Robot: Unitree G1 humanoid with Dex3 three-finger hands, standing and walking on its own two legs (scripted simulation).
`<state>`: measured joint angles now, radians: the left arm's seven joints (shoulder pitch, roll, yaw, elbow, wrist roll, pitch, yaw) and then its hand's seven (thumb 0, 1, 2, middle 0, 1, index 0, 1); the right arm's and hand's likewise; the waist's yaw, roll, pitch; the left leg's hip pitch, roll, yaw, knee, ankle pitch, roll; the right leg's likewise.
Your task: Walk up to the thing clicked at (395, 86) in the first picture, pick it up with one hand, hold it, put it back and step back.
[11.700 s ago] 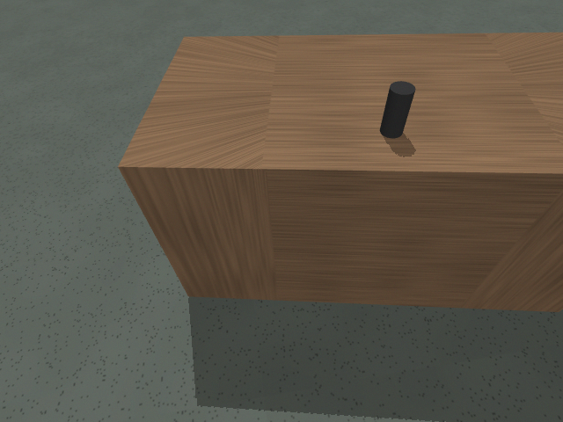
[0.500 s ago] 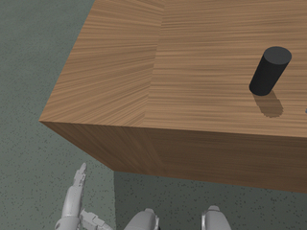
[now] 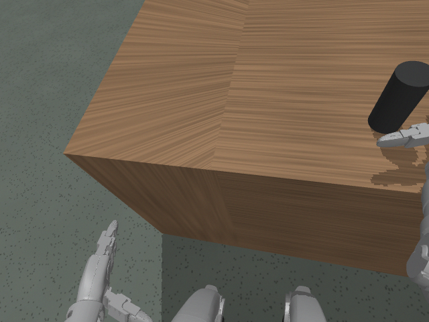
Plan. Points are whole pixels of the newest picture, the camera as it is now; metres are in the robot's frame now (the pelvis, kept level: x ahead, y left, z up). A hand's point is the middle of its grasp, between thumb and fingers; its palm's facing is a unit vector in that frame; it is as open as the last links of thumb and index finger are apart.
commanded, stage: close in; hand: right
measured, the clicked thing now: (397, 100) +0.50 -0.23 +0.07
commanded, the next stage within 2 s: rest palm in 0.06 s
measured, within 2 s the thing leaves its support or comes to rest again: leaves its support in 1.32 s
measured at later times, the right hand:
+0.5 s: hand (393, 100) +0.50 -0.22 +0.07, palm faces +0.23 +0.97 +0.02, open 16.4 cm
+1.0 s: hand (394, 98) +0.50 -0.22 +0.07, palm faces +0.22 +0.97 +0.02, open 8.4 cm
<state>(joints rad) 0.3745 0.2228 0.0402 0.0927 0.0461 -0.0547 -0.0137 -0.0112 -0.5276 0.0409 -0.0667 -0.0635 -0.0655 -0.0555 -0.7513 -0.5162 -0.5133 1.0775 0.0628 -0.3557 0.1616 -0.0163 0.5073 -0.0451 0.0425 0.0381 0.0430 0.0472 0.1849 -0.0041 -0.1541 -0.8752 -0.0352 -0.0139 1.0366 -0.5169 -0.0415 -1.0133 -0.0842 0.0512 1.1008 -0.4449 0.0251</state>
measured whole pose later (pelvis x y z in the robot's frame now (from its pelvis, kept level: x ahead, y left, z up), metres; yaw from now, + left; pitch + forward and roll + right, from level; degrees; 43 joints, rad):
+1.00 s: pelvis +0.00 +0.00 +0.00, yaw +0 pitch +20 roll +4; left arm 0.36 0.23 0.05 0.04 0.05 0.01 -0.04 -0.01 -0.52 0.05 -0.05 -0.06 -0.05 -0.05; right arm -0.81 -0.49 -0.49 1.11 0.02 -0.36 0.06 -0.01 0.12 -0.52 1.01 0.76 1.01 0.77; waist 0.21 0.00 -0.14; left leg -0.87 -0.03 -0.02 1.02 -0.51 -0.05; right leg -1.01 -0.08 0.04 1.09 -0.44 0.02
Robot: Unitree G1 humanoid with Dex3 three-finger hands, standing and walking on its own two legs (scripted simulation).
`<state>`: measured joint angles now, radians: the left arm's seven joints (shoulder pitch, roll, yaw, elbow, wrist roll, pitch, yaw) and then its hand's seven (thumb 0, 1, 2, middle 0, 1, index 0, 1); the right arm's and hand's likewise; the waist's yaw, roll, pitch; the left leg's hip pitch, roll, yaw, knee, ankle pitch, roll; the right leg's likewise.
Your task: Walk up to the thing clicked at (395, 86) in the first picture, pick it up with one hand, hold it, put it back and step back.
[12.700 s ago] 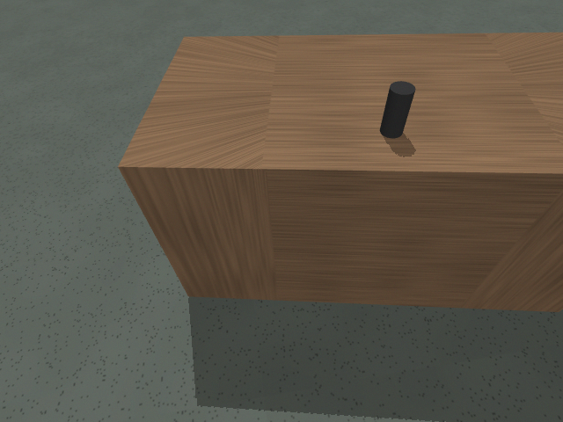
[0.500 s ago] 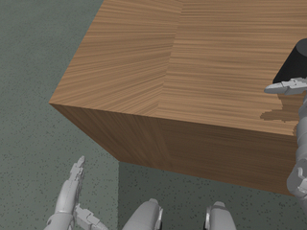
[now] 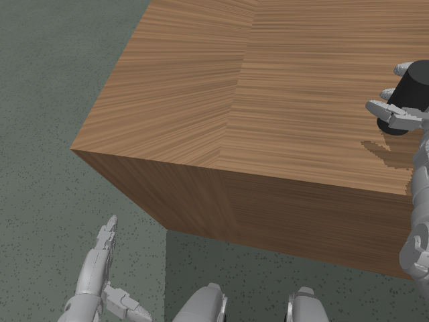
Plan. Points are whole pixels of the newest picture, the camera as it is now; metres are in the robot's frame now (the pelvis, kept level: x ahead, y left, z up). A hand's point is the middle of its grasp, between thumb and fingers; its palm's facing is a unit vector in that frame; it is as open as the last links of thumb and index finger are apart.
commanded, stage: close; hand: right
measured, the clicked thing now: (409, 100) +0.50 -0.23 +0.07
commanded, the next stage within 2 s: settle in 0.02 s
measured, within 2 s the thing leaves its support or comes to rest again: leaves its support in 0.32 s
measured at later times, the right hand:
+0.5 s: hand (420, 89) +0.50 -0.23 +0.10, palm faces +0.24 +0.97 +0.00, open 7.6 cm
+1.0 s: hand (423, 69) +0.50 -0.22 +0.13, palm faces +0.21 +0.98 +0.01, open 7.6 cm
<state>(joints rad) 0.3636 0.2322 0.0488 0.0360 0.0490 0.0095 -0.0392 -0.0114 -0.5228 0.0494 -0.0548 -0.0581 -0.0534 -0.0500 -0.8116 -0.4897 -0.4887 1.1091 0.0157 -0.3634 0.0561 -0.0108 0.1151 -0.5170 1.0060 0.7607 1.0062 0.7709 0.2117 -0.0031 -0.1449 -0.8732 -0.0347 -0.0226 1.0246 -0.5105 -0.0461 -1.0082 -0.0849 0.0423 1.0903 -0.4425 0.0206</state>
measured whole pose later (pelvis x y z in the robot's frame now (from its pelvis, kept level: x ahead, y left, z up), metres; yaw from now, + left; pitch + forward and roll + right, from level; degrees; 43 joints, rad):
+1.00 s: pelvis +0.01 +0.01 +0.02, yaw -1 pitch +17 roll +3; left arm 0.35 0.23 0.03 0.18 0.02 -0.01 -0.01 -0.01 -0.53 0.05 -0.06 -0.06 -0.06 -0.06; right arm -0.85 -0.48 -0.45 1.07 0.05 -0.25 0.09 -0.01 0.08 -1.08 0.87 1.02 0.86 1.03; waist 0.17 -0.01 -0.12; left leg -0.72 -0.02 -0.03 0.90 -0.47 -0.04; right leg -0.85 -0.08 0.03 0.94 -0.39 0.03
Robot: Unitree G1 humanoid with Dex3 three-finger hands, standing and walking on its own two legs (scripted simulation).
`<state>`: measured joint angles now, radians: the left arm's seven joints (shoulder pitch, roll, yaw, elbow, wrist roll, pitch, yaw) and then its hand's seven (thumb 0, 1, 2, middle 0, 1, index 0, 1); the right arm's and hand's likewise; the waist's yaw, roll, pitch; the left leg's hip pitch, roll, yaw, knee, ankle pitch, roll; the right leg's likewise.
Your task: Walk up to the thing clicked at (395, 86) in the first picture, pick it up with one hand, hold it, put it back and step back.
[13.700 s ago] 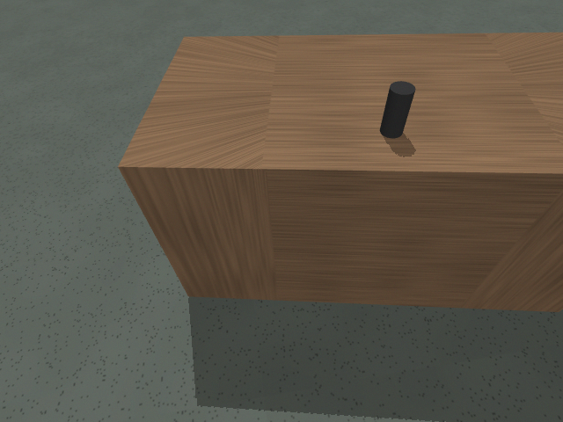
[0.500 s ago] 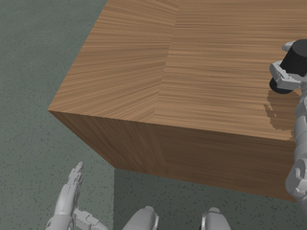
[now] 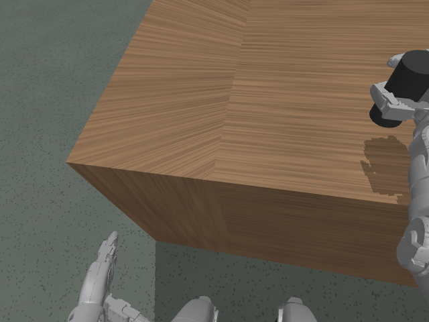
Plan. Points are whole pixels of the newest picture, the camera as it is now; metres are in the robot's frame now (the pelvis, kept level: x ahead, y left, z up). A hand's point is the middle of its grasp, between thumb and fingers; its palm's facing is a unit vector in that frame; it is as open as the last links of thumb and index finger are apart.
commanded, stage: settle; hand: right
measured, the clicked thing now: (402, 92) +0.50 -0.23 +0.11
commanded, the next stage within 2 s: lift in 0.12 s
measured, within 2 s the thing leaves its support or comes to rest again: neither
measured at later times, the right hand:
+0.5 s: hand (406, 78) +0.50 -0.22 +0.14, palm faces +0.19 +0.98 +0.01, open 7.6 cm
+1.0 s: hand (427, 78) +0.42 -0.19 +0.21, palm faces +0.18 +0.98 +0.01, open 7.6 cm
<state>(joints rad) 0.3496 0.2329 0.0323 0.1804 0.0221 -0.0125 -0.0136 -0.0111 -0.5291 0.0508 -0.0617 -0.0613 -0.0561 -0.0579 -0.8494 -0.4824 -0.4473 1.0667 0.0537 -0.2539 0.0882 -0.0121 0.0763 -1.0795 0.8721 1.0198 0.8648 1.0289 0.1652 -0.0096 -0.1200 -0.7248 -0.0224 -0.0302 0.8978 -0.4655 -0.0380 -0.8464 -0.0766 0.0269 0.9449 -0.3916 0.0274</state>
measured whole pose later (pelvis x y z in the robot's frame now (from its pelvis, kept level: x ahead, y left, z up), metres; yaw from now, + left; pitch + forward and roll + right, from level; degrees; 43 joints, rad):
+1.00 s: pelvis +0.01 +0.00 +0.03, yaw -1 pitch +5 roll +0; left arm 0.36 0.22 0.07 0.32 -0.04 -0.02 0.02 -0.01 -0.52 0.05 -0.05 -0.06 -0.05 -0.05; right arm -0.54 -0.28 -0.28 0.43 0.16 0.11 0.02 -0.01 0.08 -1.08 0.87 1.01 0.86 1.03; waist 0.03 -0.03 -0.10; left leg -0.37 0.02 -0.04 0.69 -0.41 -0.04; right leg -0.48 -0.04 0.00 0.70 -0.32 0.02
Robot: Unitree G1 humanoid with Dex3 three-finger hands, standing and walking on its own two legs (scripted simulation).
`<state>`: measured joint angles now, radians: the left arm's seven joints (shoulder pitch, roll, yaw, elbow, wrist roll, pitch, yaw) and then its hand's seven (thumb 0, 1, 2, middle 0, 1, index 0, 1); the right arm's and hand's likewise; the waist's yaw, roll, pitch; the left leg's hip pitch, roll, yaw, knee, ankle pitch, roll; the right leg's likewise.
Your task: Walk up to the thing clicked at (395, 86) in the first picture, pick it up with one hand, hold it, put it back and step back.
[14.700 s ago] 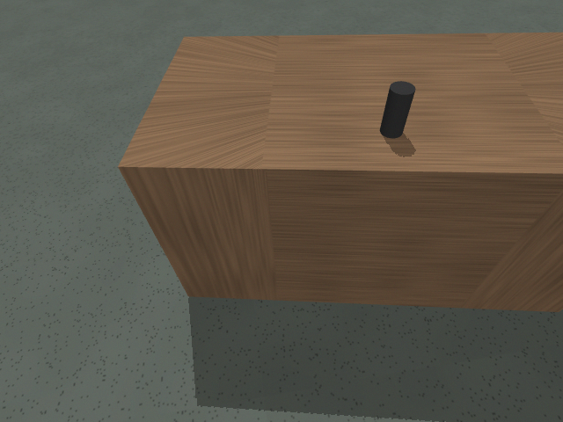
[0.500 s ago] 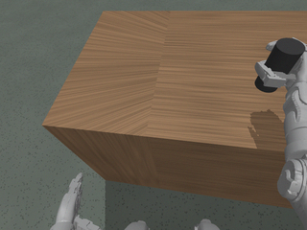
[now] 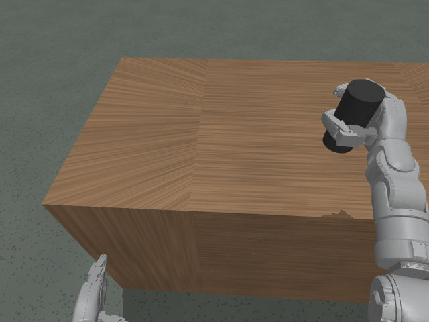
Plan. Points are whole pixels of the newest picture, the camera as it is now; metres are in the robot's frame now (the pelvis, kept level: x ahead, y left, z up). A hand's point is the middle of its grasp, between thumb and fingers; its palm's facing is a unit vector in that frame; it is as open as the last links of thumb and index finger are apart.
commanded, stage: lift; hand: right
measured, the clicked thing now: (350, 118) +0.41 -0.20 +0.17
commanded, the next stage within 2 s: hold in 0.64 s
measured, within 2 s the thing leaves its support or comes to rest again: neither
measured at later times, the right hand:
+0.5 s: hand (352, 125) +0.35 -0.16 +0.21, palm faces +0.15 +0.99 +0.01, open 7.6 cm
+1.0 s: hand (359, 119) +0.34 -0.16 +0.24, palm faces +0.15 +0.99 +0.00, open 7.6 cm
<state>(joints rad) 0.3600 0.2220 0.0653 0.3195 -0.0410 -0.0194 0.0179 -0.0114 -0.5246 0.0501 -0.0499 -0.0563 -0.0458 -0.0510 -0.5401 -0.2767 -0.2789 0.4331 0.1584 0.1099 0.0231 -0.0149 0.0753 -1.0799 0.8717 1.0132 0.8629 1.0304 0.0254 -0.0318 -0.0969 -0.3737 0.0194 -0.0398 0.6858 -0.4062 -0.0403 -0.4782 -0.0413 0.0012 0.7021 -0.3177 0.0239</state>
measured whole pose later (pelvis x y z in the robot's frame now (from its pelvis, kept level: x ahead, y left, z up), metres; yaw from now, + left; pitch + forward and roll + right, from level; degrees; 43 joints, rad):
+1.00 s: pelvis -0.01 +0.02 +0.01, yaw -1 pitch -1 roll +0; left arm 0.27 0.23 0.11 0.55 -0.04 -0.11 0.05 -0.01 -0.53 0.05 -0.05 -0.06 -0.05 -0.05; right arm -0.36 -0.23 -0.28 -0.05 0.21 0.48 0.02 -0.02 0.07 -1.08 0.87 1.02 0.86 1.04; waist 0.00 -0.06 -0.06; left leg -0.19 0.02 -0.01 0.57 -0.36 -0.02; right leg -0.29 -0.04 0.02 0.55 -0.24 0.04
